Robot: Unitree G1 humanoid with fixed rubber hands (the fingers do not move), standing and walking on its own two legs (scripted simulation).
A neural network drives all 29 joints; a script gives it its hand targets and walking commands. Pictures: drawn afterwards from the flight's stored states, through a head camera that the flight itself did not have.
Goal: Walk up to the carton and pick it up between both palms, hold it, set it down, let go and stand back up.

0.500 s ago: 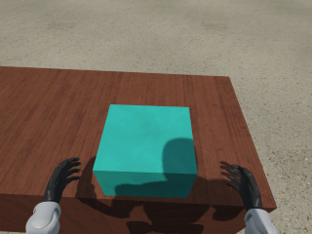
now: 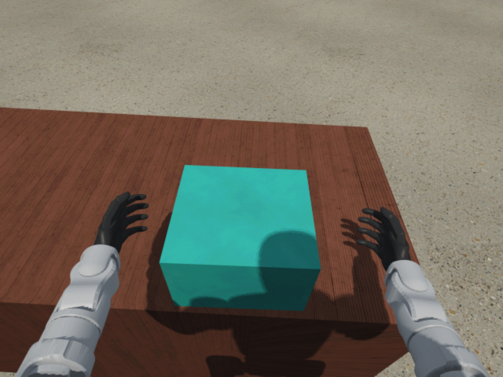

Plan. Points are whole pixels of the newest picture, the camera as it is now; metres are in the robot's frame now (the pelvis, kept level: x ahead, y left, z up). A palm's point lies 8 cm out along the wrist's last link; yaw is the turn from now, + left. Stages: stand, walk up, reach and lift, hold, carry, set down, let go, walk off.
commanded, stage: reach and lift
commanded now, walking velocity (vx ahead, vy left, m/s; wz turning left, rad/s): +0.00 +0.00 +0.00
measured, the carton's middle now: (242, 235) +0.41 +0.03 -0.05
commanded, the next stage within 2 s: none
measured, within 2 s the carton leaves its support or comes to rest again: neither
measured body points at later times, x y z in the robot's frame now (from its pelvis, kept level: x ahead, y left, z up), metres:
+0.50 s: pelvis +0.02 +0.00 +0.00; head +0.06 +0.00 +0.45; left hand +0.42 +0.22 +0.07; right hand +0.42 -0.25 +0.08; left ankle +0.02 +0.13 -0.74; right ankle -0.02 -0.11 -0.74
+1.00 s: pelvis -0.02 +0.00 -0.02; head +0.07 +0.01 +0.42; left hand +0.40 +0.23 -0.01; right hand +0.40 -0.23 -0.01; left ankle +0.02 +0.13 -0.74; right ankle -0.02 -0.11 -0.74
